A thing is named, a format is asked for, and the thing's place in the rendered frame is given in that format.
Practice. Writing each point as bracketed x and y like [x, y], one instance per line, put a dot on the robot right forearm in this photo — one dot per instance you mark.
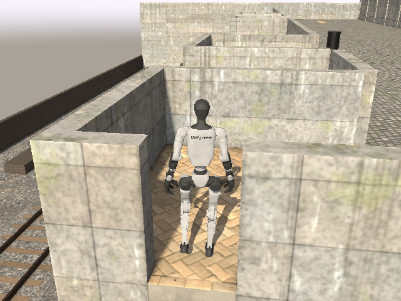
[228, 169]

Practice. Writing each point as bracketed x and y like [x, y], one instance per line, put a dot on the robot right upper arm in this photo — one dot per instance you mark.
[223, 145]

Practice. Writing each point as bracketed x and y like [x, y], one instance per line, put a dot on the right robot foot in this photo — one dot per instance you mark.
[209, 251]

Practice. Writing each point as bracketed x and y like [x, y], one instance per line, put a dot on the robot left upper arm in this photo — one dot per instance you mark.
[178, 142]

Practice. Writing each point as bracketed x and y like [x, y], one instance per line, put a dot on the left robot hand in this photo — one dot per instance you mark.
[167, 186]

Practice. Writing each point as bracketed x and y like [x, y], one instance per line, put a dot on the robot left forearm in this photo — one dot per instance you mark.
[171, 168]

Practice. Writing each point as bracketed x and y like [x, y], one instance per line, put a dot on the right robot thigh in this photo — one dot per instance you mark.
[215, 185]

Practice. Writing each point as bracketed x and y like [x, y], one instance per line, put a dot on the right robot hand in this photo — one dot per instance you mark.
[229, 184]

